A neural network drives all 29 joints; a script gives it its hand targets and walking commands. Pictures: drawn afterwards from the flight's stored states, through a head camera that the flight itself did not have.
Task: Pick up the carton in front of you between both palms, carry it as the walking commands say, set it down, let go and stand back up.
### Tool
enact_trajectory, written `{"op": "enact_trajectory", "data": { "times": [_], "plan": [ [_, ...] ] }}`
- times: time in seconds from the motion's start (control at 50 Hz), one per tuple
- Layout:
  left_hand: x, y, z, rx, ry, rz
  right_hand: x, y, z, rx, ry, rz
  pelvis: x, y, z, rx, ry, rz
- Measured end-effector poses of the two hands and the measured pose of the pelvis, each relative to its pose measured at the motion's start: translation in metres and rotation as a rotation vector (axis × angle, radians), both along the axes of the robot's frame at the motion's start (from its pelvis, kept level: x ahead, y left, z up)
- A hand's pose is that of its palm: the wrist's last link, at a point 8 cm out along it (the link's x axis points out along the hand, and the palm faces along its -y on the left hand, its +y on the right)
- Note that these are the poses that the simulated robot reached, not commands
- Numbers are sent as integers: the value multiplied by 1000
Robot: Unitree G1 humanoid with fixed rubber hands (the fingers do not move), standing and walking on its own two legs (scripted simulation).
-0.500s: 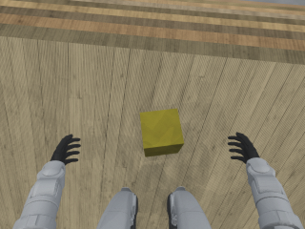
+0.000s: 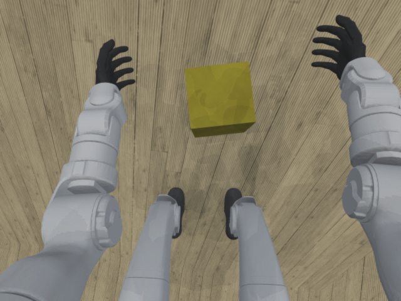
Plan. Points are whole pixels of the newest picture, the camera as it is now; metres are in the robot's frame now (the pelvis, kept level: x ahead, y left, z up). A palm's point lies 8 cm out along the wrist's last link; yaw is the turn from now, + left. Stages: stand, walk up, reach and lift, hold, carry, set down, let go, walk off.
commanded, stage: reach and lift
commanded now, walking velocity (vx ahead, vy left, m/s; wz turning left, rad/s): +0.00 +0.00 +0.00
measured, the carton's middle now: (218, 104) +0.55 -0.03 -0.54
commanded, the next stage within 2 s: none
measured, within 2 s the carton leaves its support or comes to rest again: neither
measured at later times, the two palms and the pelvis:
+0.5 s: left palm (138, 79) +0.52 +0.17 -0.21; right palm (300, 57) +0.58 -0.20 -0.20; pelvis +0.03 -0.01 -0.06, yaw +2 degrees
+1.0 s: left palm (160, 105) +0.52 +0.17 -0.44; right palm (274, 94) +0.56 -0.21 -0.43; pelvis -0.03 +0.01 -0.27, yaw +3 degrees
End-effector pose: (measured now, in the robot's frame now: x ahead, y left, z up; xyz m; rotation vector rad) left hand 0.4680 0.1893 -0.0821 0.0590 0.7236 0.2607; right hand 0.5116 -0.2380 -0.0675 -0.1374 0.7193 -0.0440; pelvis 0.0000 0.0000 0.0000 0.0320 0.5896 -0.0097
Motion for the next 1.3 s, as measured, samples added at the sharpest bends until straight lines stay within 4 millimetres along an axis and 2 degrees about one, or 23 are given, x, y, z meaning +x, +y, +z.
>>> {"op": "enact_trajectory", "data": {
  "times": [0.18, 0.26, 0.36, 0.42, 0.5, 0.7, 0.78, 0.9, 1.08, 1.16, 1.3],
  "plan": [
    [55, -18, -9, -27, -70, 14, 57, 14, -16, 36, -53, 24, 3, -6, -10, 15, 113, -1],
    [62, -22, -27, -33, -66, 19, 69, 21, -33, 44, -45, 43, 12, -10, -13, 21, 168, -2],
    [63, -23, -55, -36, -66, 28, 73, 28, -63, 60, -31, 28, 22, -11, -23, 17, 217, 5],
    [60, -20, -82, -29, -35, 27, 73, 31, -87, 52, -22, 28, 26, -10, -36, 16, 246, 3],
    [56, -16, -123, -51, -30, 35, 67, 35, -129, 53, -12, 7, 27, -8, -65, 21, 294, 9],
    [56, -22, -243, -53, -25, -8, 48, 26, -253, 36, -6, -50, 7, 7, -167, 9, 269, 19],
    [50, -20, -282, -32, -28, -20, 43, 24, -297, 43, -20, -69, -7, 12, -206, 15, 222, 24],
    [53, -22, -326, -45, -19, -29, 49, 21, -338, 41, -35, -67, -27, 13, -249, 20, 123, 29],
    [47, -24, -384, -59, 45, -35, 49, 36, -395, 33, 26, -15, -35, 6, -281, 29, 60, 41],
    [47, -22, -396, -56, 42, -29, 47, 43, -411, 35, 30, -8, -30, 3, -289, 31, 30, 39],
    [64, -28, -388, -58, 6, -43, 58, 40, -404, 32, -13, -25, -22, 1, -296, 32, 27, 38]
  ]
}}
